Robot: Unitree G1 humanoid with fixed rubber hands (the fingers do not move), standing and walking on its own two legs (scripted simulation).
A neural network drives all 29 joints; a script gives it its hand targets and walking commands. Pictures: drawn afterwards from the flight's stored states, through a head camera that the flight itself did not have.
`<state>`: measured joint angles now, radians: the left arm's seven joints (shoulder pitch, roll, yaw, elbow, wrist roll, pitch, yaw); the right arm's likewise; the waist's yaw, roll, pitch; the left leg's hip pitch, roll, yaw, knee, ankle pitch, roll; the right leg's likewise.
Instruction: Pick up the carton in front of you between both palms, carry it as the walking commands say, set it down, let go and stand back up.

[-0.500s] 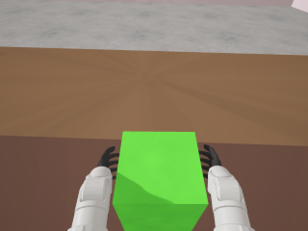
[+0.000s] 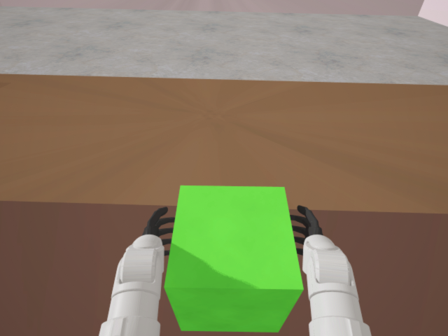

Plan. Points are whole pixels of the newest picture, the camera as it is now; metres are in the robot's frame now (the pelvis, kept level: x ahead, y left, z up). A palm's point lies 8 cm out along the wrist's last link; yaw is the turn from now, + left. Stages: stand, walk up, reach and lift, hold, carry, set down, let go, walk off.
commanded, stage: hold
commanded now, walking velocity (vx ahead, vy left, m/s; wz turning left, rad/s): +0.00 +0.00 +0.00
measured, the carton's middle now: (231, 261) +0.31 +0.00 -0.03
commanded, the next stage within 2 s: carry in 0.42 s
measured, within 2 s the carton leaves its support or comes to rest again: neither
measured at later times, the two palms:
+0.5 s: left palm (153, 242) +0.30 +0.14 +0.05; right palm (312, 241) +0.30 -0.15 +0.05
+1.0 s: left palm (184, 172) +0.46 +0.10 +0.08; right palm (318, 179) +0.45 -0.20 +0.08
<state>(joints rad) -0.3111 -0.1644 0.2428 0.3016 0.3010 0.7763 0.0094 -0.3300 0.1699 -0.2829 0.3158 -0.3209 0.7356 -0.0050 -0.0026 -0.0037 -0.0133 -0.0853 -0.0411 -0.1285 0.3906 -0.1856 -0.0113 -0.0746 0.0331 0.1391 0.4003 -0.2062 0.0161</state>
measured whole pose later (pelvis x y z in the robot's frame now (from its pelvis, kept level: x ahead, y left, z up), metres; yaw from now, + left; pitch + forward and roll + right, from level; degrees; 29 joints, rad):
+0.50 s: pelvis +0.01 +0.00 +0.00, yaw -1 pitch -3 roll +0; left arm -0.24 -0.15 0.19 0.22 0.26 0.80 0.02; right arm -0.27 0.15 -0.21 0.24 -0.28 0.77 -0.03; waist 0.01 0.00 -0.09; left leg -0.18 -0.02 -0.08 0.46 -0.29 -0.01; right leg -0.18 0.02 0.10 0.49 -0.33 0.01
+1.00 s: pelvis +0.19 -0.03 +0.00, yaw -3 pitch +6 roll -1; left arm -0.12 -0.13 0.11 -0.35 0.09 1.22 0.09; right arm -0.15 0.13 -0.08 -0.34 -0.11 1.21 -0.12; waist -0.02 0.05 -0.14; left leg -0.13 0.07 0.14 0.37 -0.33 -0.02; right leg -0.46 -0.03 -0.15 0.63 -0.35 0.00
